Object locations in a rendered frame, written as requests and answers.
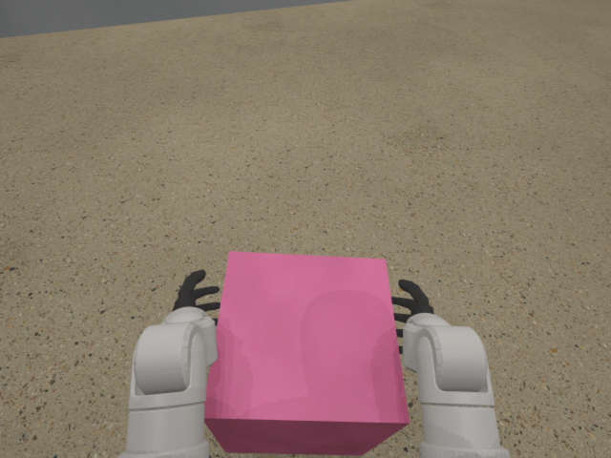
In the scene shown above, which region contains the carton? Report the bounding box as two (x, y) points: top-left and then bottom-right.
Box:
(204, 251), (410, 455)

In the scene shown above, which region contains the left robot forearm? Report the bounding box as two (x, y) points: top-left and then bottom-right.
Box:
(117, 306), (218, 458)

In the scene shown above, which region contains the robot right hand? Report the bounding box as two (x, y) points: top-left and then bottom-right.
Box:
(391, 280), (434, 354)

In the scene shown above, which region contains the robot left hand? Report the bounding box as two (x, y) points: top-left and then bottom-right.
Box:
(172, 270), (221, 326)

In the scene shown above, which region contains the right robot forearm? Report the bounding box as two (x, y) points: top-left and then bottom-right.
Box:
(402, 313), (510, 458)

